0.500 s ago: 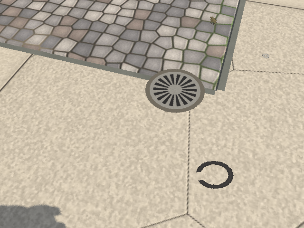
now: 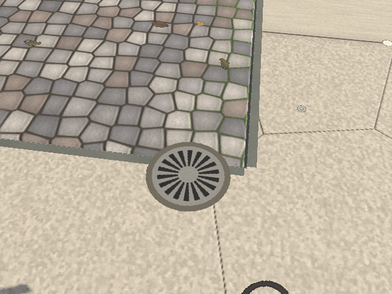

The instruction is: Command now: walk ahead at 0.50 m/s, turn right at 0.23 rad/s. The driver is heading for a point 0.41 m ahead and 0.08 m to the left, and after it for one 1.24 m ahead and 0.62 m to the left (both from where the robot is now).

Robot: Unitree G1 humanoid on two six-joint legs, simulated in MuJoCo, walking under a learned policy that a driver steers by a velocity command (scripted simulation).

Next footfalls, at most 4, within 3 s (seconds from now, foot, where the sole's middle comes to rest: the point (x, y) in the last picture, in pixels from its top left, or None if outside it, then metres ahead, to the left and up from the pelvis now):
0.42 right None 0.36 -0.12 -0.77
0.92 left None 0.38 0.08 -0.77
1.38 right None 0.42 -0.11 -0.77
1.82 left None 0.26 0.03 -0.77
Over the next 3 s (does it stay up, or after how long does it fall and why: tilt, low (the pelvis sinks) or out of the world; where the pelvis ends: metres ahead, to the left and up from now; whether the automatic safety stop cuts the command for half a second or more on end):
stays up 0.67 0.43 0.01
